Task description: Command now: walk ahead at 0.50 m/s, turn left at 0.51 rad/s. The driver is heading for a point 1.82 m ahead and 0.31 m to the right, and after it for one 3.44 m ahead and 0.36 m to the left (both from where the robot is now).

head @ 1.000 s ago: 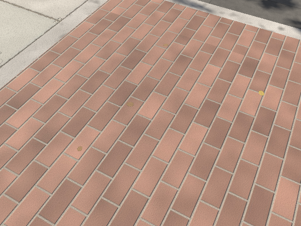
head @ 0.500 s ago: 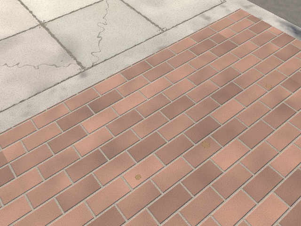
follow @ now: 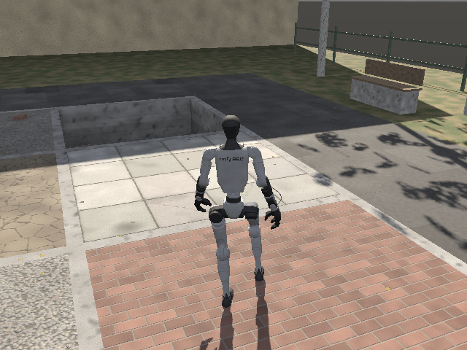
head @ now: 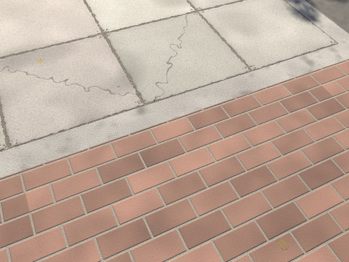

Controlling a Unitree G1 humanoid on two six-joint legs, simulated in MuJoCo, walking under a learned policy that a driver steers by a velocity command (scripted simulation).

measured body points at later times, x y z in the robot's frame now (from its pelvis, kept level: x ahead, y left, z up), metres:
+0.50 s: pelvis +0.29 -0.04 +0.00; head +0.31 -0.05 +0.45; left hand +0.26 +0.22 -0.13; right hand +0.44 -0.28 -0.12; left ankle +0.35 +0.11 -0.68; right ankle +0.27 -0.12 -0.74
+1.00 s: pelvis +0.46 +0.02 +0.00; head +0.49 +0.04 +0.45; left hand +0.50 +0.27 -0.16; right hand +0.55 -0.21 -0.14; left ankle +0.52 +0.09 -0.74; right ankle +0.49 -0.12 -0.71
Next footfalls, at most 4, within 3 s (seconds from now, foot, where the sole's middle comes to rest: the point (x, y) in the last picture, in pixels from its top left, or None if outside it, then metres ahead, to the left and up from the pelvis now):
0.20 right None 0.31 -0.12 -0.78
0.72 left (139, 239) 0.55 0.10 -0.78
1.24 right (189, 247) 0.51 -0.09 -0.78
1.68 left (151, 168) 0.87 0.05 -0.78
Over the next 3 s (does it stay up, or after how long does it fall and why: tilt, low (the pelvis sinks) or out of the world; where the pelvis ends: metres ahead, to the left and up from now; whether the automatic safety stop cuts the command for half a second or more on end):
stays up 1.34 -0.27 0.00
